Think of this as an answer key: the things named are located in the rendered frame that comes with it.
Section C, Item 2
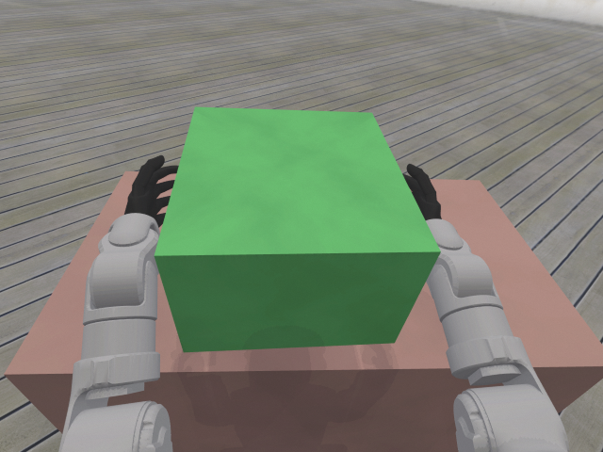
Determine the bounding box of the carton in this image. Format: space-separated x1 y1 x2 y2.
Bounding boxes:
155 107 441 352

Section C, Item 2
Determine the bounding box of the robot right forearm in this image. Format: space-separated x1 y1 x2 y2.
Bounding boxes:
426 218 569 452

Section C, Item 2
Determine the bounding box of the left robot upper arm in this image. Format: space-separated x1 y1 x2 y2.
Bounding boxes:
61 401 172 452

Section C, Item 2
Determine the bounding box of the robot left hand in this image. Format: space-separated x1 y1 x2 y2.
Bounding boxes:
124 155 179 228

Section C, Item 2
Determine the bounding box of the robot right hand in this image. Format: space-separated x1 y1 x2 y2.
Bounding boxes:
402 164 441 220

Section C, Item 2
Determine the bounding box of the right robot upper arm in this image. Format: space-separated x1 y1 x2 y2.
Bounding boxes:
453 384 568 452

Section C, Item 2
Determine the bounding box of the robot left forearm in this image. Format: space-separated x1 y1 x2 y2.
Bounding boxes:
58 213 160 452

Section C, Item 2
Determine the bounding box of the pedestal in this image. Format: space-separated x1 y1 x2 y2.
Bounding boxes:
4 171 603 452

